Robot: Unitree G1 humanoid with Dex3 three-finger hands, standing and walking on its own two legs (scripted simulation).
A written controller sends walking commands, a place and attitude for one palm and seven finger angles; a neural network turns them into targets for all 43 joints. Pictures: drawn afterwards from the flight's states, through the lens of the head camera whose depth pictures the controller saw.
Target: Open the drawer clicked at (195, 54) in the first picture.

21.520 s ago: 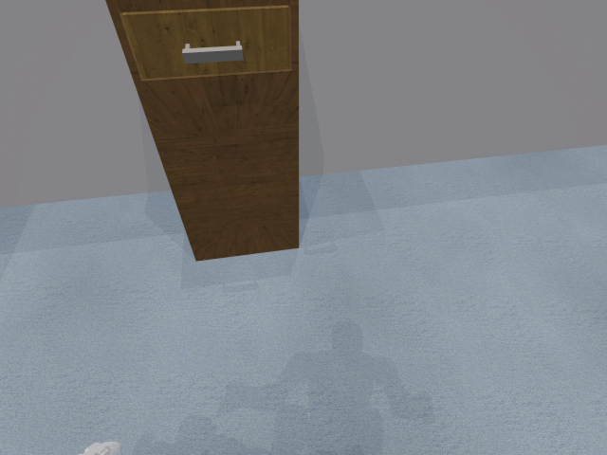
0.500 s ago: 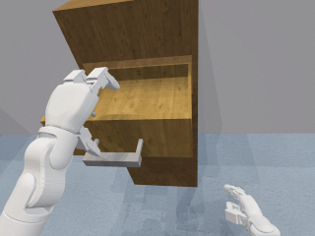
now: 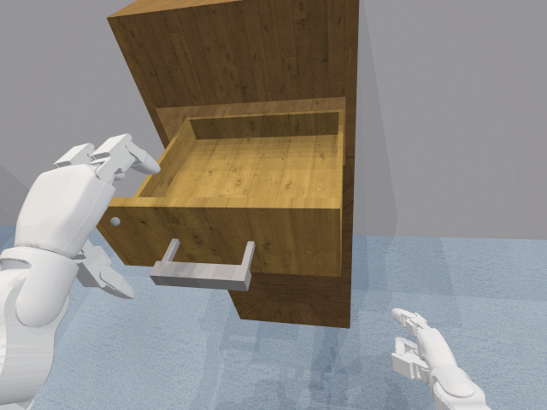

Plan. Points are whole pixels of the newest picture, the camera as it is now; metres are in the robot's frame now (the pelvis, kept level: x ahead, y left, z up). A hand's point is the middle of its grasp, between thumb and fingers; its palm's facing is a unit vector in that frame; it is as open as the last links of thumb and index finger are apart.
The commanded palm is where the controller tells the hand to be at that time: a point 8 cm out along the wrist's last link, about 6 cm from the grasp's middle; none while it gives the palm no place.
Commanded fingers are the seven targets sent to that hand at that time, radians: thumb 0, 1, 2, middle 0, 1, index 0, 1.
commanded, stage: draw the hand back to the body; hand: left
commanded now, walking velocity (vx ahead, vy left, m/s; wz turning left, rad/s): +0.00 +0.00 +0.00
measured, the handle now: (205, 261) +0.29 +0.15 +0.10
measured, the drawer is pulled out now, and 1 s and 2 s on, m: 0.29 0.29 0.29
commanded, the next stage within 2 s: step back with the hand held close in 0.96 s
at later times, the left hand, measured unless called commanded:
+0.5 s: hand (63, 203) +0.22 +0.22 +0.28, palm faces +0.45 -0.81 -0.37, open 11.0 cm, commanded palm +0.17 +0.28 +0.29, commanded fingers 0.00 0.48 0.72 -0.23 -0.57 -0.23 -0.57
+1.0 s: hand (19, 209) +0.21 +0.26 +0.29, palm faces +0.56 -0.77 -0.31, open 7.5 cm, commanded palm +0.15 +0.30 +0.28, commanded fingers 0.00 0.90 0.90 -0.20 -0.30 -0.20 -0.30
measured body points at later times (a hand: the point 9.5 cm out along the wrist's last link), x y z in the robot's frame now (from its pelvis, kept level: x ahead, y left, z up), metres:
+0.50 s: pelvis +0.02 +0.02 +0.01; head +0.01 +0.00 +0.45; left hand +0.19 +0.26 +0.30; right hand +0.20 -0.21 -0.09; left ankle +0.01 +0.13 -0.74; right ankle +0.02 -0.10 -0.74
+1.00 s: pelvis +0.02 +0.02 +0.00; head +0.00 +0.01 +0.45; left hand +0.17 +0.30 +0.30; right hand +0.23 -0.18 -0.07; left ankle +0.01 +0.13 -0.74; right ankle +0.02 -0.10 -0.74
